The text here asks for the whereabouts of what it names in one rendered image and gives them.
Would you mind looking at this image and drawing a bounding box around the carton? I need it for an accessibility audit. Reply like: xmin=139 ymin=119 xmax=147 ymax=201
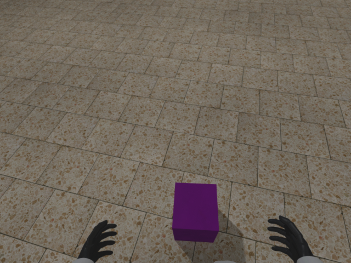
xmin=172 ymin=182 xmax=219 ymax=243

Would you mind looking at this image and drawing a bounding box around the left robot hand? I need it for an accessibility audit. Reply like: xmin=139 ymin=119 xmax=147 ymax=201
xmin=77 ymin=220 xmax=117 ymax=263

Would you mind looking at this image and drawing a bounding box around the right robot hand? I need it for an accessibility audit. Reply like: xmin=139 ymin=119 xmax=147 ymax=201
xmin=267 ymin=215 xmax=314 ymax=263

